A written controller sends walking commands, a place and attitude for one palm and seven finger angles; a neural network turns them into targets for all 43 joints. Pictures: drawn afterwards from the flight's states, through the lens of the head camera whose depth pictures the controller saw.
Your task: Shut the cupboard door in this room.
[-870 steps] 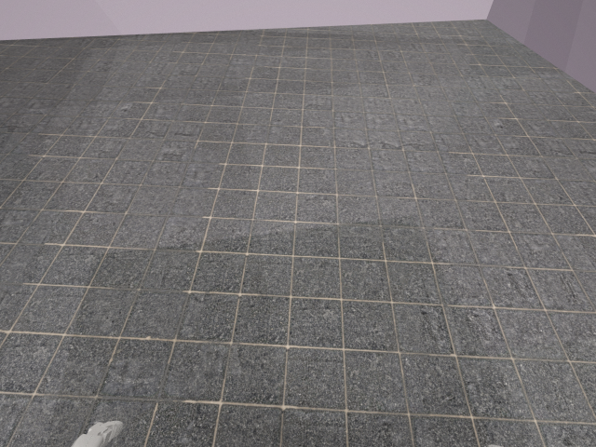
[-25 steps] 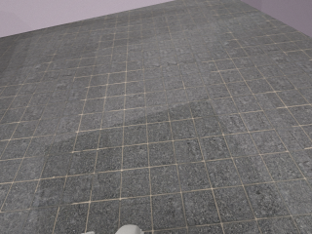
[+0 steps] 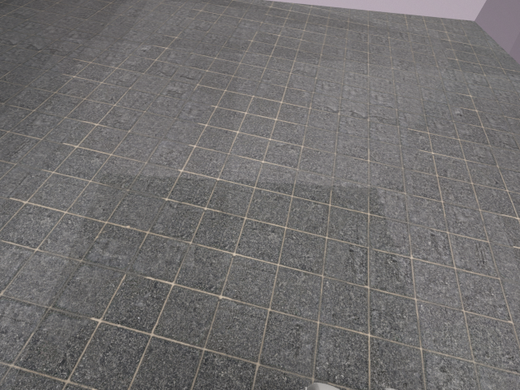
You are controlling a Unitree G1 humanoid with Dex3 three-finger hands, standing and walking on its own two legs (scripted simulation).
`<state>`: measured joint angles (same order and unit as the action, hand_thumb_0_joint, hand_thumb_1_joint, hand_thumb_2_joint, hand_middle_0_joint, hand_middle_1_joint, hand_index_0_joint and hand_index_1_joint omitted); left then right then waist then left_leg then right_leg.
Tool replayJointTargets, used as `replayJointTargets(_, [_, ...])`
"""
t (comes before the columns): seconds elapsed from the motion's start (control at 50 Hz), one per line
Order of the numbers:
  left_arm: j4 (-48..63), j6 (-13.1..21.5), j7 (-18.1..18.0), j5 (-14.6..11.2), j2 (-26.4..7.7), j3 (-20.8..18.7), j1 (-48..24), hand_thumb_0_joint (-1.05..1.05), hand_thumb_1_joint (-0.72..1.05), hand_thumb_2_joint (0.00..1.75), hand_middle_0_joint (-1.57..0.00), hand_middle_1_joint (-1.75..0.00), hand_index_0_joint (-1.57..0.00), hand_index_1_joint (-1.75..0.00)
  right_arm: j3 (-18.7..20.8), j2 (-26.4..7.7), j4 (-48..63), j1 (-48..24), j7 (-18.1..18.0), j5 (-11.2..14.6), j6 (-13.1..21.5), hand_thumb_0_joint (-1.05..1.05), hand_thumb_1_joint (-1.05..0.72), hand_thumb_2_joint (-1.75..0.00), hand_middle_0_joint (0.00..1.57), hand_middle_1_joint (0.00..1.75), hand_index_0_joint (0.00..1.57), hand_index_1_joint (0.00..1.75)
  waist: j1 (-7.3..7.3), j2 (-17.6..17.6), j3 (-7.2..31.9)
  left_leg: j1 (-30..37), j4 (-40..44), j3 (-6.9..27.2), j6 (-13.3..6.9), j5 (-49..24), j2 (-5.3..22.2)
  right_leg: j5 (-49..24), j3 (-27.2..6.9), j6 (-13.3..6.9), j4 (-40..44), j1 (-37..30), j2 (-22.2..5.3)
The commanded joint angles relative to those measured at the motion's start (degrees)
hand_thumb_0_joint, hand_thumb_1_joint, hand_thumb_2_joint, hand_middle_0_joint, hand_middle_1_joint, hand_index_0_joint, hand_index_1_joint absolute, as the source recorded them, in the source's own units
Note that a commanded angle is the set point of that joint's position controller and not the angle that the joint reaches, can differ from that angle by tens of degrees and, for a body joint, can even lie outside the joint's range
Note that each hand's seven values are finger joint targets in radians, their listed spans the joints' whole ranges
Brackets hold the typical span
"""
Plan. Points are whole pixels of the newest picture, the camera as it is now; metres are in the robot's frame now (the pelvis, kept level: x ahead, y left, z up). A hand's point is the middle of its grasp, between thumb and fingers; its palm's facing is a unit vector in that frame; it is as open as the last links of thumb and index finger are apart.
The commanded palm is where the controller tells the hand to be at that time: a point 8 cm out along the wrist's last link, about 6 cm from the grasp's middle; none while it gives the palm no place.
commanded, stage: turn or walk to find it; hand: left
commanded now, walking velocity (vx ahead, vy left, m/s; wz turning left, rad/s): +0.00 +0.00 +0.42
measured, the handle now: out of the picture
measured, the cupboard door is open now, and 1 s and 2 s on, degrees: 91 91 91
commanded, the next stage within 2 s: stand and wait in 0.22 s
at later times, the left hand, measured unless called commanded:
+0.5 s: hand out of the picture +0.09 +0.15 -0.14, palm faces +0.17 -0.95 -0.28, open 7.4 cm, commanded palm none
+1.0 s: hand out of the picture -0.15 +0.16 -0.19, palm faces +0.52 -0.82 -0.26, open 7.4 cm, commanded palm none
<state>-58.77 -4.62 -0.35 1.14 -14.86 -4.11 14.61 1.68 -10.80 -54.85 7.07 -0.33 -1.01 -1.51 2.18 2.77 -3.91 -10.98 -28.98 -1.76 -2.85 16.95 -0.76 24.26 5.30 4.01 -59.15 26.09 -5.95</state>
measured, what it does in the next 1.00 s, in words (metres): steps on the spot, turning left: right foot, then left foot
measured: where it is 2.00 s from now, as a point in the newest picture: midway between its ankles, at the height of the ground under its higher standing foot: outside the picture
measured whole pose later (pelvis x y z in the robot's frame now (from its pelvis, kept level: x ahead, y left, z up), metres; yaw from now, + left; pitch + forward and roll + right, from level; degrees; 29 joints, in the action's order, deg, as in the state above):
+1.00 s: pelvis -0.05 -0.03 -0.01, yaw +28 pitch -1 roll +1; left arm -56.3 -2.4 -0.7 1.0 -14.5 -4.0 16.0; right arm 3.4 -13.8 -54.4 5.8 0.8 -0.7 -2.1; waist 2.3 2.4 -5.7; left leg -14.3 -33.9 -4.7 0.7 17.1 0.6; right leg 23.4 16.3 1.8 -40.8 16.5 -10.8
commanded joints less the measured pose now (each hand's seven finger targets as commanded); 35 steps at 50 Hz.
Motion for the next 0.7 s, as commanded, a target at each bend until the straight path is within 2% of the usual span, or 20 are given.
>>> replayJointTargets(0.0, [4.6, 2.7, -0.1, 0.0, -4.2, -0.4, -1.7, 0.0, 0.9, 0.9, -0.2, -0.3, -0.2, -0.3, 2.9, -11.4, 2.1, 3.3, -1.1, 0.4, 1.5, 0.0, -0.9, -0.9, 0.2, 0.3, 0.2, 0.3, -2.09, -9.7, 4.3, 8.1, 10.4, 11.4, -4.2, -32.7, 12.9, -3.6, -3.7, 1.3, -5.8, 7.2, 0.0])
replayJointTargets(0.06, [5.4, 2.7, -0.6, -0.2, -4.1, -0.2, -3.3, 0.0, 0.9, 0.9, -0.2, -0.3, -0.2, -0.3, 3.2, -10.8, 1.6, 5.9, -1.1, 0.4, 1.6, 0.0, -0.9, -0.9, 0.2, 0.3, 0.2, 0.3, -2.73, -9.4, 4.8, 9.6, 9.8, 13.2, -5.0, -35.7, 13.5, -3.9, -4.5, 2.1, -5.1, 7.4, 0.0])
replayJointTargets(0.14, [7.2, 2.6, -0.8, -0.4, -3.3, 0.0, -6.8, 0.0, 0.9, 0.9, -0.2, -0.3, -0.2, -0.3, 3.6, -10.9, 1.3, 7.6, -1.1, 0.0, 1.4, 0.0, -0.9, -0.9, 0.2, 0.3, 0.2, 0.3, -3.63, -9.8, 4.0, 8.3, 9.8, 17.6, -6.9, -32.6, 14.2, -1.3, -5.1, 2.1, -0.3, 6.1, 0.4])
replayJointTargets(0.18, [8.3, 2.7, -0.8, -0.5, -2.9, 0.1, -9.4, 0.0, 0.9, 0.9, -0.2, -0.3, -0.2, -0.3, 3.7, -10.8, 1.0, 9.3, -1.1, -0.2, 1.3, 0.0, -0.9, -0.9, 0.2, 0.3, 0.2, 0.3, -4.61, -10.1, 3.8, 7.9, 9.3, 20.0, -7.4, -33.2, 14.2, 0.4, -5.2, 1.8, 2.8, 5.1, 1.1])
replayJointTargets(0.22, [8.7, 2.8, -0.9, -0.6, -2.0, 0.4, -9.9, 0.0, 0.9, 0.9, -0.2, -0.3, -0.2, -0.3, 3.8, -10.6, 0.7, 9.7, -1.2, -0.4, 1.3, 0.0, -0.9, -0.9, 0.2, 0.3, 0.2, 0.3, -4.53, -10.0, 5.3, 8.8, 8.6, 21.0, -7.8, -33.4, 14.2, 1.6, -5.2, 1.4, 6.2, 3.6, 1.8])
replayJointTargets(0.28, [9.5, 3.2, -1.0, -0.8, -1.7, 0.6, -10.7, 0.0, 0.9, 0.9, -0.2, -0.3, -0.2, -0.3, 4.0, -10.7, 0.8, 9.7, -1.1, -0.5, 0.9, 0.0, -0.9, -0.9, 0.2, 0.3, 0.2, 0.3, -4.68, -11.4, 5.8, 5.8, 7.2, 23.0, -7.6, -34.7, 13.4, 2.4, -4.8, 0.5, 13.4, -1.5, 3.3])
replayJointTargets(0.32, [9.1, 3.4, -1.1, -1.1, -1.9, 0.5, -8.4, 0.0, 0.9, 0.9, -0.2, -0.3, -0.2, -0.3, 4.2, -10.8, 1.2, 8.6, -0.9, -0.5, 0.7, 0.0, -0.9, -0.9, 0.2, 0.3, 0.2, 0.3, -3.39, -11.1, 6.8, 2.5, 5.7, 23.4, -6.7, -34.5, 12.0, -0.7, -4.3, 0.0, 20.9, -7.3, 4.5])
replayJointTargets(0.36, [8.2, 4.0, -1.3, -1.2, -2.6, 0.3, -4.6, 0.0, 0.9, 0.9, -0.2, -0.3, -0.2, -0.3, 4.3, -10.6, 1.4, 7.3, -0.7, 0.0, 0.6, 0.0, -0.9, -0.9, 0.2, 0.3, 0.2, 0.3, -1.18, -9.5, 8.0, -3.1, 2.9, 22.5, -4.0, -27.6, 9.2, -11.0, -3.6, -0.3, 33.1, -16.9, 4.2])
replayJointTargets(0.38, [7.8, 4.7, -1.5, -0.9, -4.8, -0.2, -2.5, 0.0, 0.9, 0.9, -0.2, -0.3, -0.2, -0.3, 4.2, -8.8, 1.5, 7.7, -0.4, 0.4, 0.7, 0.0, -0.9, -0.9, 0.2, 0.3, 0.2, 0.3, -0.4, -4.1, 8.8, -10.5, -0.7, 20.4, -1.0, -17.7, 6.4, -16.3, -7.2, -1.1, 39.5, -26.4, 0.1])
replayJointTargets(0.4, [7.4, 5.2, -2.0, -0.1, -9.4, -1.2, -0.4, 0.0, 0.9, 0.9, -0.2, -0.3, -0.2, -0.3, 3.7, -5.3, 2.4, 8.6, -0.1, 0.8, 0.9, 0.0, -0.9, -0.9, 0.2, 0.3, 0.2, 0.3, 0.19, 9.6, 10.9, -20.8, -10.7, 10.9, 3.0, 1.9, -0.7, -20.7, -19.3, -5.5, 41.3, -34.7, -13.8])
replayJointTargets(0.42, [8.1, 5.0, -2.0, -0.1, -11.2, -1.3, 0.0, 0.0, 0.9, 0.9, -0.2, -0.3, -0.2, -0.3, 4.1, -6.6, 3.7, 7.0, -0.3, 0.4, 0.4, 0.0, -0.9, -0.9, 0.2, 0.3, 0.2, 0.3, 0.82, 12.2, 8.3, -22.6, -22.5, 6.5, 4.6, 17.6, -3.5, -27.3, -25.3, -11.9, 41.9, -27.2, -22.7])
replayJointTargets(0.44, [9.0, 4.8, -2.1, -0.4, -9.5, -1.2, -2.4, 0.0, 0.9, 0.9, -0.2, -0.3, -0.2, -0.3, 4.7, -8.0, 2.8, 7.0, -0.2, -0.1, -0.6, 0.0, -0.9, -0.9, 0.2, 0.3, 0.2, 0.3, -0.26, 6.9, 5.8, -20.6, -31.5, 8.4, 4.4, 15.6, -1.1, -21.2, -21.7, -14.0, 43.1, -19.3, -21.3])
replayJointTargets(0.46, [10.0, 4.9, -2.2, -0.5, -7.5, -1.1, -6.3, 0.0, 0.9, 0.9, -0.2, -0.3, -0.2, -0.3, 4.8, -7.7, 1.5, 8.4, 0.2, -0.4, -1.4, 0.0, -0.9, -0.9, 0.2, 0.3, 0.2, 0.3, -2.1, 8.2, 3.2, -20.6, -36.2, 9.1, 4.6, 12.5, 0.0, -12.6, -19.1, -12.8, 45.3, -14.5, -18.3])
replayJointTargets(0.48, [10.8, 4.6, -2.2, -0.7, -6.3, -0.6, -8.6, 0.0, 0.9, 0.9, -0.2, -0.3, -0.2, -0.3, 5.0, -7.2, 0.7, 9.2, 0.5, -0.4, -1.8, 0.0, -0.9, -0.9, 0.2, 0.3, 0.2, 0.3, -3.42, 4.5, 0.5, -20.7, -39.0, 8.0, 4.8, 9.7, 0.6, -10.2, -16.8, -11.0, 45.4, -12.3, -15.9])
replayJointTargets(0.5, [11.0, 4.9, -1.9, -0.7, -4.9, -0.1, -9.7, 0.0, 0.9, 0.9, -0.2, -0.3, -0.2, -0.3, 4.8, -6.7, -0.3, 10.1, 0.9, -0.6, -2.0, 0.0, -0.9, -0.9, 0.2, 0.3, 0.2, 0.3, -4.23, 3.7, -1.1, -20.5, -40.8, 6.8, 5.2, 6.3, 1.4, -12.1, -11.9, -9.6, 44.7, -11.4, -13.1])
replayJointTargets(0.52, [10.8, 5.2, -1.8, -0.6, -4.0, 0.1, -9.2, 0.0, 0.9, 0.9, -0.2, -0.3, -0.2, -0.3, 4.6, -6.1, -0.7, 11.1, 1.1, -0.6, -2.1, 0.0, -0.9, -0.9, 0.2, 0.3, 0.2, 0.3, -4.45, 3.8, -0.9, -20.8, -41.8, 6.0, 5.8, 4.0, 1.4, -15.4, -8.9, -8.9, 44.0, -12.3, -11.5])
replayJointTargets(0.54, [10.6, 5.5, -1.7, -0.6, -3.9, 0.2, -7.9, 0.0, 0.9, 0.9, -0.2, -0.3, -0.2, -0.3, 4.5, -6.1, -0.7, 11.6, 1.2, -0.5, -2.1, 0.0, -0.9, -0.9, 0.2, 0.3, 0.2, 0.3, -4.19, 4.7, 0.3, -21.2, -42.4, 5.6, 6.3, 2.7, 1.4, -17.7, -7.3, -8.7, 43.5, -14.2, -10.9])
replayJointTargets(0.58, [9.8, 5.7, -1.7, -0.5, -3.9, 0.0, -5.8, 0.0, 0.9, 0.9, -0.2, -0.3, -0.2, -0.3, 4.7, -6.3, -0.5, 10.5, 1.3, -0.3, -2.3, 0.0, -0.9, -0.9, 0.2, 0.3, 0.2, 0.3, -3.41, 5.8, 0.8, -21.7, -42.4, 5.1, 7.1, 1.6, 2.2, -18.6, -6.0, -8.8, 43.3, -15.9, -11.3])
replayJointTargets(0.68, [8.4, 5.6, -1.7, 0.0, -5.1, -0.6, -1.4, 0.0, 0.9, 0.9, -0.2, -0.3, -0.2, -0.3, 4.3, -6.5, 1.0, 6.0, 1.2, -0.3, -2.3, 0.0, -0.9, -0.9, 0.2, 0.3, 0.2, 0.3, -1.57, 6.4, 1.0, -21.7, -37.2, 4.1, 7.9, 3.9, 3.6, -20.7, -5.6, -10.4, 42.4, -18.9, -13.4])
